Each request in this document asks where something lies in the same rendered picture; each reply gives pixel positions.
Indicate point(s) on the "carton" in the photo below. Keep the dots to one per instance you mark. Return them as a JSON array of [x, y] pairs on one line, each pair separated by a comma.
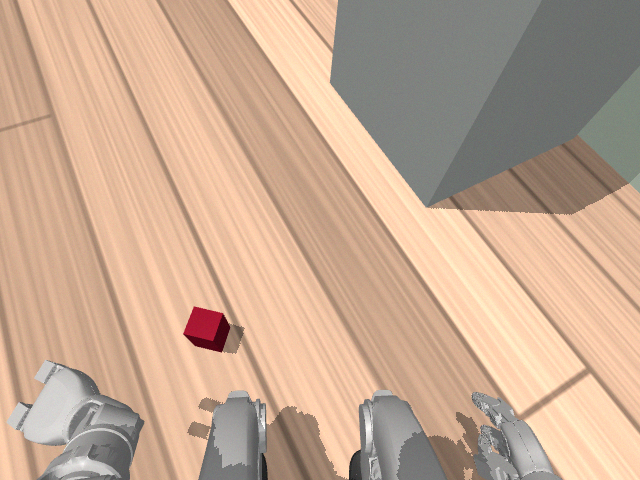
[[207, 329]]

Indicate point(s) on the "right robot hand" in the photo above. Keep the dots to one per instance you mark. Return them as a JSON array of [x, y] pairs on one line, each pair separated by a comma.
[[520, 452]]

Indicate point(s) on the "left robot hand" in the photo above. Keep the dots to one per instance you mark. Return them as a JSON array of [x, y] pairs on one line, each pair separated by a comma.
[[43, 421]]

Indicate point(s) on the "left robot arm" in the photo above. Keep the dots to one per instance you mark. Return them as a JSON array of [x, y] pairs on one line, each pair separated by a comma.
[[101, 434]]

